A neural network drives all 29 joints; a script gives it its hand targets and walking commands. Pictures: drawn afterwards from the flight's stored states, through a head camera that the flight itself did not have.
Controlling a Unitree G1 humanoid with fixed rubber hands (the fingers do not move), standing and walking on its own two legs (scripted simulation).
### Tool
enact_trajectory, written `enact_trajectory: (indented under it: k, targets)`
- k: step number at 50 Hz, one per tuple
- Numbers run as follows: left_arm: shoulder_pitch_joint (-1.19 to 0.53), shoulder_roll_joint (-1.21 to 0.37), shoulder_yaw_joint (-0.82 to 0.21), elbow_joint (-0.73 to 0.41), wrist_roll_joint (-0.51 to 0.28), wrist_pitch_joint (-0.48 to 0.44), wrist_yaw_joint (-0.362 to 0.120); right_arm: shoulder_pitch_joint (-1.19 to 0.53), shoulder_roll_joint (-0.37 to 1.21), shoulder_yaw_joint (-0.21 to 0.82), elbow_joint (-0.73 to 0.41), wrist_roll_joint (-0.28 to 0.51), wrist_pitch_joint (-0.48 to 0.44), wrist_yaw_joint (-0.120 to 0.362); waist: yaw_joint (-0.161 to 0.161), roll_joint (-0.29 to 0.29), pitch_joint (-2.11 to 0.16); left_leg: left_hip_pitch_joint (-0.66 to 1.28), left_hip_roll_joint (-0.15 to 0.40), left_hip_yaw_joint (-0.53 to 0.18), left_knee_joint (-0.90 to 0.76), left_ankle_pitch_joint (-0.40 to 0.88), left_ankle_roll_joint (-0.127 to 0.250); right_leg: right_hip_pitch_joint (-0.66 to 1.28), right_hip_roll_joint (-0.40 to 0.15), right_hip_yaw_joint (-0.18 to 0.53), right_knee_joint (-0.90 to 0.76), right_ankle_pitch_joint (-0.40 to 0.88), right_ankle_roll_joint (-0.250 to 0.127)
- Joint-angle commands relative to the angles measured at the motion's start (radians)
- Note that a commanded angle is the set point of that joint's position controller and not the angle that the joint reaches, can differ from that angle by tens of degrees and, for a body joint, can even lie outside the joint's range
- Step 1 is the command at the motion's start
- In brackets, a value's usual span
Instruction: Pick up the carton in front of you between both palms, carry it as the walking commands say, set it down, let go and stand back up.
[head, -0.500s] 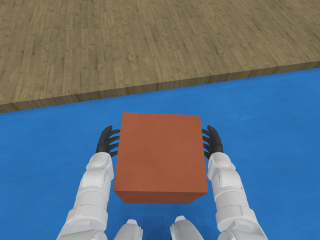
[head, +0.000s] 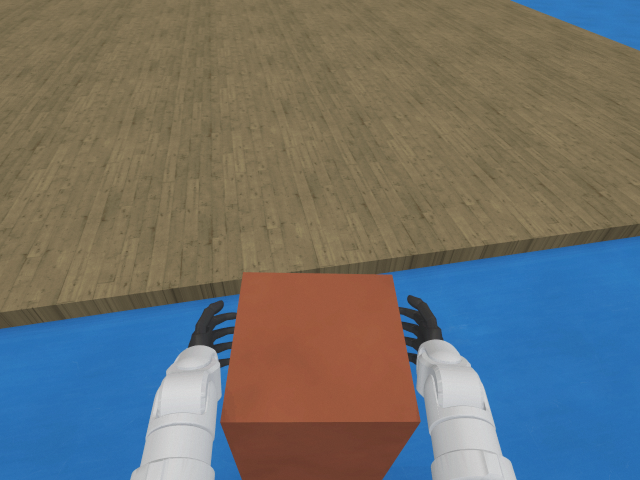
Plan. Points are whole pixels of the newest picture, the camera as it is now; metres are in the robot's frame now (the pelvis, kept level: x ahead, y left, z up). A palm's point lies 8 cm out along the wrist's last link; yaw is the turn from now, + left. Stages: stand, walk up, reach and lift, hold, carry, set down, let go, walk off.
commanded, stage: reach and lift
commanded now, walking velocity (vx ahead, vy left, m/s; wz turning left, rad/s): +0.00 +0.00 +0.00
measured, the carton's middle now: (315, 381) +0.28 +0.00 -0.05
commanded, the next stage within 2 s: hold in 0.92 s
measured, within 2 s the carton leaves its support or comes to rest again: neither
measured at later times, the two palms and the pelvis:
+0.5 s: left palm (201, 350) +0.29 +0.15 +0.03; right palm (429, 342) +0.29 -0.15 +0.03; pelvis -0.01 +0.00 +0.00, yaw +0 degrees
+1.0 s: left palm (199, 346) +0.29 +0.15 +0.04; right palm (432, 339) +0.29 -0.15 +0.05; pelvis +0.00 +0.00 +0.01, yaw +0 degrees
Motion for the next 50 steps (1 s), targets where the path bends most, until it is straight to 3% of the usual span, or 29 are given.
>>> enact_trajectory:
  k: [1,9,17,35,46,50]
  targets:
    - [-0.554,-0.956,-0.495,0.016,-0.185,0.005,-0.272,-0.497,0.966,0.496,0.048,0.163,0.018,0.254,0.003,-0.015,-0.088,0.013,-0.035,0.077,-0.100,0.056,0.003,0.084,0.037,-0.075,-0.080,0.077,-0.003]
    - [-0.684,-0.994,-0.536,-0.026,-0.201,-0.002,-0.290,-0.600,1.020,0.527,0.031,0.182,0.014,0.268,0.007,-0.006,-0.184,0.034,-0.034,0.083,-0.088,0.045,0.005,0.126,0.035,-0.075,-0.072,0.063,-0.004]
    - [-0.636,-0.963,-0.501,-0.001,-0.178,0.015,-0.288,-0.577,0.989,0.503,0.040,0.169,0.030,0.264,0.010,-0.007,-0.166,0.057,-0.038,0.089,-0.110,0.070,0.004,0.145,0.037,-0.076,-0.095,0.086,0.001]
    - [-0.478,-0.937,-0.567,-0.161,-0.219,0.061,-0.263,-0.418,0.942,0.559,-0.116,0.201,0.073,0.252,0.004,0.001,-0.182,0.163,-0.045,0.074,-0.141,0.315,-0.014,0.224,0.054,-0.074,-0.124,0.318,0.008]
    - [-0.481,-0.935,-0.588,-0.206,-0.234,0.087,-0.261,-0.424,0.929,0.575,-0.158,0.213,0.095,0.255,0.007,0.001,-0.158,0.178,-0.045,0.073,-0.154,0.298,-0.015,0.222,0.058,-0.073,-0.137,0.289,0.007]
    - [-0.520,-0.947,-0.654,-0.290,-0.270,0.108,-0.263,-0.454,0.957,0.642,-0.234,0.254,0.118,0.250,0.009,-0.001,-0.211,0.209,-0.047,0.071,-0.154,0.316,-0.015,0.253,0.056,-0.069,-0.139,0.320,0.011]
